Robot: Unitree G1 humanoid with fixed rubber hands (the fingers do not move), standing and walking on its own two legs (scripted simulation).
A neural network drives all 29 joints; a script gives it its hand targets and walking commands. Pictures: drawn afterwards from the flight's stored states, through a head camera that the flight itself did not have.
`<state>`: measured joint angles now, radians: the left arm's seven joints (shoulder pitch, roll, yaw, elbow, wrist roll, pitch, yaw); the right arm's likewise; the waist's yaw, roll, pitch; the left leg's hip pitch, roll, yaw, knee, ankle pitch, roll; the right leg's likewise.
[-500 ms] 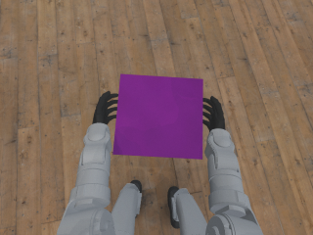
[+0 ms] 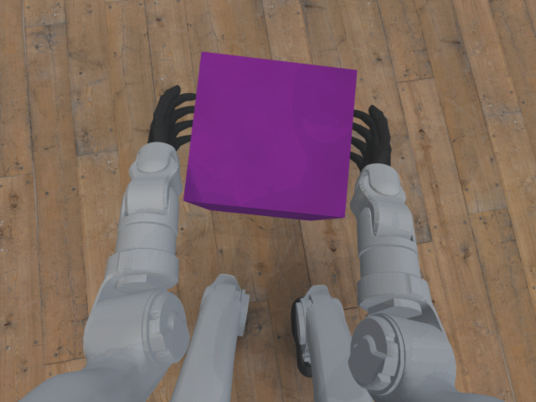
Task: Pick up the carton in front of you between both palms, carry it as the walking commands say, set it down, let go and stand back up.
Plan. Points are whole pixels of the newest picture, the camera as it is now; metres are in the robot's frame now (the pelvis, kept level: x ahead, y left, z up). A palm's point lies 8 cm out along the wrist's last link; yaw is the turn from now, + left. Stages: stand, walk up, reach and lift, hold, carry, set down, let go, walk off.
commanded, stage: set down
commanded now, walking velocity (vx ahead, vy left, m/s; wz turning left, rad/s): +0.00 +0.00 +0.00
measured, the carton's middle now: (268, 154) +0.49 +0.04 -0.18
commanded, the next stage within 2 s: none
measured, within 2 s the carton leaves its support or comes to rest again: rests again in 1.12 s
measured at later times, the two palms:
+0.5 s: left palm (182, 148) +0.50 +0.20 -0.24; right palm (337, 164) +0.50 -0.10 -0.24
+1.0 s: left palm (192, 149) +0.54 +0.21 -0.35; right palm (324, 165) +0.53 -0.09 -0.36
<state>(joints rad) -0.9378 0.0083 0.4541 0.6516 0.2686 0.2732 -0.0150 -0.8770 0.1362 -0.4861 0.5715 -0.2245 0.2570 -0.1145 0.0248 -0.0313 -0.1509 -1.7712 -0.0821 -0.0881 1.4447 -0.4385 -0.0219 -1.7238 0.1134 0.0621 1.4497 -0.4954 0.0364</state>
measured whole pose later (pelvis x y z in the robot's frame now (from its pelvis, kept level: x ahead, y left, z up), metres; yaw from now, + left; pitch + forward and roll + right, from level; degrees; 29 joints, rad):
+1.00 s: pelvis -0.02 +0.01 -0.19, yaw -4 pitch +40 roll -3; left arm -1.48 0.32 0.27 0.95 0.04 0.26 0.03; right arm -1.41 -0.11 -0.32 0.85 0.02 0.23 -0.24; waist 0.07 -0.04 0.32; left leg -2.23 -0.07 -0.04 2.15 -0.61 -0.01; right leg -2.18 0.19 0.04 2.14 -0.67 0.09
